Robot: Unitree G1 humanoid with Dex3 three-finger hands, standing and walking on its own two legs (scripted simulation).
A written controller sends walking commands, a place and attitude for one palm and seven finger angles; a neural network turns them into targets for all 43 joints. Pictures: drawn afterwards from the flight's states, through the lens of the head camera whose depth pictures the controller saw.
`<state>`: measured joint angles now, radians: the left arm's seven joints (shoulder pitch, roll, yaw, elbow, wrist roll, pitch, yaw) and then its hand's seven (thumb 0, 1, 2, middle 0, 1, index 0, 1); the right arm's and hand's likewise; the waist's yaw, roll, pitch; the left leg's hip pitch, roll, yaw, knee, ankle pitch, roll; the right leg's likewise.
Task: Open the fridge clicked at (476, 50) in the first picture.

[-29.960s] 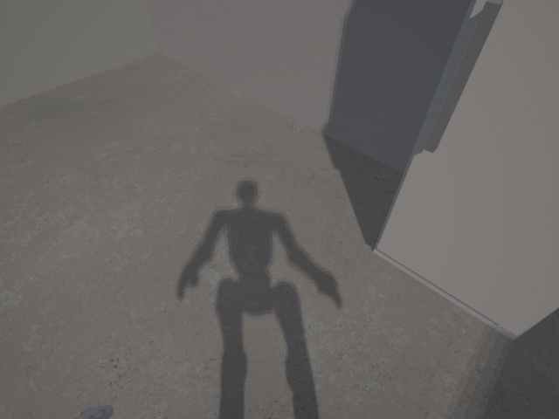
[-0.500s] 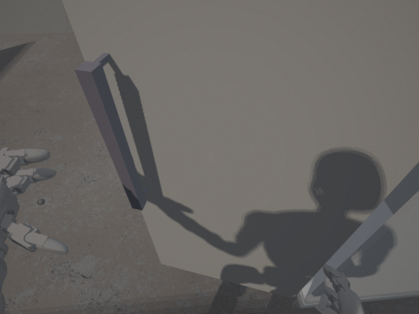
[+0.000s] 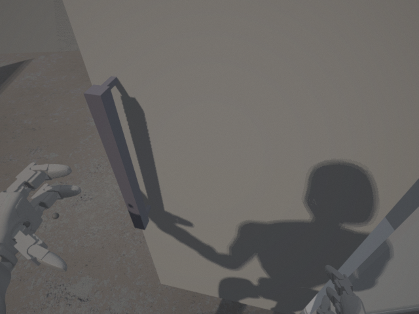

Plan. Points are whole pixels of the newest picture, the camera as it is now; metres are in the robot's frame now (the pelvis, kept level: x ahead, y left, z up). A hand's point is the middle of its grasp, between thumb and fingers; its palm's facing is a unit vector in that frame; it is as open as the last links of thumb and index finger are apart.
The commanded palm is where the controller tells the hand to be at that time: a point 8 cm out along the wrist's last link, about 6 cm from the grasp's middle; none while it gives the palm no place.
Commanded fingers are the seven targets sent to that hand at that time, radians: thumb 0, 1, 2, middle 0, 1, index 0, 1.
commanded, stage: draw the hand back to the body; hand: left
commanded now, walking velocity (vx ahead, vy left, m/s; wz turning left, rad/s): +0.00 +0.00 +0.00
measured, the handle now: (130, 166) +0.37 +0.21 +0.10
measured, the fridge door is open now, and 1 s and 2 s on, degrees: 71 71 71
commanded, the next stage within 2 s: step back with the hand held close in 1.38 s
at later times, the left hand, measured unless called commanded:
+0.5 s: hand (30, 220) +0.20 +0.29 +0.15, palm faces +0.45 -0.84 -0.31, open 13.6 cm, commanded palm +0.15 +0.32 +0.17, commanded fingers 0.00 0.03 0.48 -0.23 -0.81 -0.23 -0.81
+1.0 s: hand (39, 222) +0.19 +0.26 +0.17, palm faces +0.47 -0.80 -0.38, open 8.8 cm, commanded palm +0.14 +0.29 +0.19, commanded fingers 0.00 0.90 0.90 -0.20 -0.30 -0.20 -0.30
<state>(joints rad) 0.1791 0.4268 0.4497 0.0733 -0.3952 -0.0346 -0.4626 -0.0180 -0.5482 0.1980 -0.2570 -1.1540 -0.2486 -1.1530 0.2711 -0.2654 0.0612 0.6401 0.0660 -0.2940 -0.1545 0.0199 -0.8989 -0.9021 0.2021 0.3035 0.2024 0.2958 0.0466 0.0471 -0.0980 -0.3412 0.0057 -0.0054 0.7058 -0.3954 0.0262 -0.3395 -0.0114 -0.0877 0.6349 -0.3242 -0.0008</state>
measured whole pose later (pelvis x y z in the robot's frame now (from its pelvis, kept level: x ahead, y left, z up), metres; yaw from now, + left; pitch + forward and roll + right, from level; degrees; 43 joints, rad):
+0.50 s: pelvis -0.01 +0.01 +0.01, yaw +0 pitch -1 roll -2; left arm 0.35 0.37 0.35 -0.32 -0.12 0.00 0.06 -0.02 -0.29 0.32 -0.25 -1.00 -0.24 -1.00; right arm 0.24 -0.23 0.07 0.62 0.00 -0.27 -0.08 0.02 -0.90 -0.90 0.20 0.30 0.20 0.30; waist 0.08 0.03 -0.04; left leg -0.26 -0.02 0.00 0.62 -0.35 0.04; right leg -0.25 -0.03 -0.08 0.55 -0.28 0.01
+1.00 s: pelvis +0.00 -0.01 +0.02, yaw -1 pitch -4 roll -1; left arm 0.45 0.36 0.33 -0.36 -0.07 -0.09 0.12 0.00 0.58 0.75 -0.22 -0.49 -0.22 -0.49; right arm 0.22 -0.23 0.02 0.66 0.01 -0.19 -0.08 0.02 -0.90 -0.90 0.20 0.30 0.20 0.30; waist 0.08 0.05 -0.02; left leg -0.14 0.00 0.01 0.51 -0.31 0.02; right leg -0.16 -0.01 -0.07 0.48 -0.26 -0.01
